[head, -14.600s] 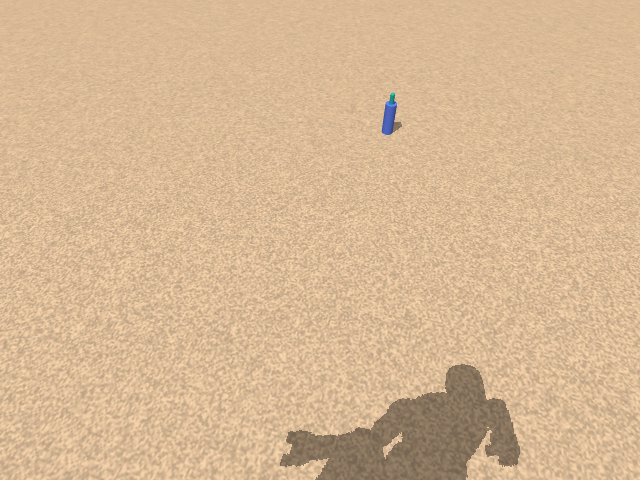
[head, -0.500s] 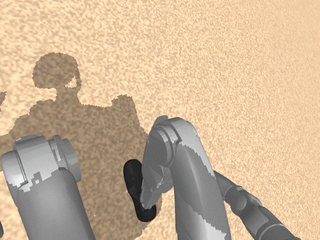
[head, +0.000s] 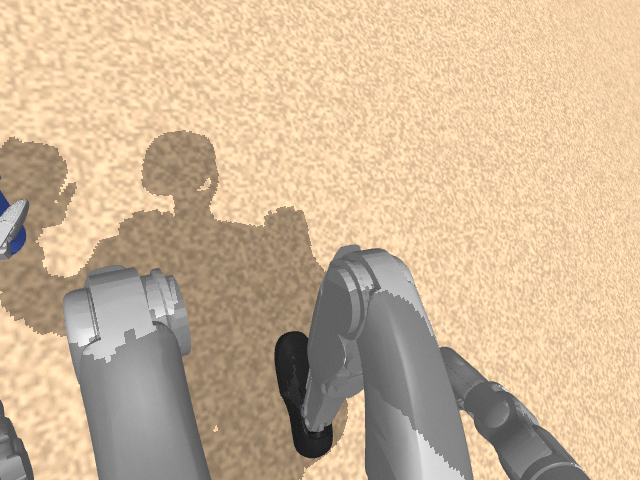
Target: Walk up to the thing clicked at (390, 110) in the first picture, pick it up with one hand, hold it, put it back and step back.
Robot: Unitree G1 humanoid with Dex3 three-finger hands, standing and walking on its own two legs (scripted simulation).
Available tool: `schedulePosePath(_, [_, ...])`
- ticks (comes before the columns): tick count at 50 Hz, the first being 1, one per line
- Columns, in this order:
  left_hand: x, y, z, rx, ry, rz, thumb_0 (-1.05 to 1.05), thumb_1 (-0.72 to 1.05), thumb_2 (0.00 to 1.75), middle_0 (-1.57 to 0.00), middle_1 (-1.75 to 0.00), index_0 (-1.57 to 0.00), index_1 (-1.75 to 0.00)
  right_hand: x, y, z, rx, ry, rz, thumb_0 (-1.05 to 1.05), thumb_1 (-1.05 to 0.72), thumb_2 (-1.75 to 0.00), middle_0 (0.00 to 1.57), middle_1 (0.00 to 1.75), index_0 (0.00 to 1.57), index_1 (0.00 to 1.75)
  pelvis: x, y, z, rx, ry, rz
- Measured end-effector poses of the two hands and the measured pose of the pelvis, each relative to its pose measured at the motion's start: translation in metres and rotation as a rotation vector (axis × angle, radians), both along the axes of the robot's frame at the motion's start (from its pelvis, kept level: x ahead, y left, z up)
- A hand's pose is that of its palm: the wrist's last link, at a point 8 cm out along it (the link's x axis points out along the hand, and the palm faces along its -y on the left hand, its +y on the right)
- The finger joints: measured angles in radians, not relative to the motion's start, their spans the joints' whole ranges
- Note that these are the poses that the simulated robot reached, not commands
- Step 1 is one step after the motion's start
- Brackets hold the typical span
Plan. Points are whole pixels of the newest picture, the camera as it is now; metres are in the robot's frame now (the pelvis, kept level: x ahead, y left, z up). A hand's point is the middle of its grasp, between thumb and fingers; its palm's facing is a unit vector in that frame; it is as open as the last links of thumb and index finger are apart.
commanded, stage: settle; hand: left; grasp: from the side
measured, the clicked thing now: out of the picture +0.40 +0.32 -0.12
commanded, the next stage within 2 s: lift in 1.46 s
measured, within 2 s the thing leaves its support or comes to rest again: neither
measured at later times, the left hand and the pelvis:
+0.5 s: hand out of the picture +0.39 +0.32 -0.01, palm faces +0.36 -0.93 -0.06, open 8.6 cm; pelvis +0.02 -0.01 +0.04, yaw +5 degrees
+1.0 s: hand out of the picture +0.39 +0.31 +0.04, palm faces +0.34 -0.94 -0.05, open 8.6 cm; pelvis +0.02 -0.02 +0.07, yaw +8 degrees
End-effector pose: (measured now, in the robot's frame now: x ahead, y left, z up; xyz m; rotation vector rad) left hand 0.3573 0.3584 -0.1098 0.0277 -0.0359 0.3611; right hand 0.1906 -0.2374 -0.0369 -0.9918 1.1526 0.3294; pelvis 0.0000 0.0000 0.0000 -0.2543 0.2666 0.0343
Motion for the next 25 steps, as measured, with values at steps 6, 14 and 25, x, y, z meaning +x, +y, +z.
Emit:
schedulePosePath(6, [-0.006,0.003,0.028,0.000,-0.007,-0.003,0.04,-0.18,1.10,-0.79,-1.13,-0.75,-1.13,0.008,0.002,-0.004,0.065,-0.036,-0.052,0.00,-0.90,-0.90,0.20,0.30,0.20,0.30,0.002,-0.001,0.005,0.017,0.045,0.013])
schedulePosePath(14, [-0.009,0.004,0.065,0.020,0.008,-0.008,0.04,-0.19,1.11,-0.80,-1.12,-0.76,-1.12,0.008,0.001,-0.013,0.142,-0.037,-0.163,0.00,-0.89,-0.89,0.20,0.30,0.20,0.30,0.007,-0.005,0.017,0.044,0.118,0.036])
schedulePosePath(25, [-0.006,0.008,0.104,0.028,0.050,0.004,0.04,-0.19,1.12,-0.81,-1.11,-0.77,-1.11,0.000,-0.006,-0.025,0.209,0.000,-0.312,0.00,-0.88,-0.89,0.20,0.30,0.20,0.30,0.016,-0.010,0.035,0.083,0.214,0.058])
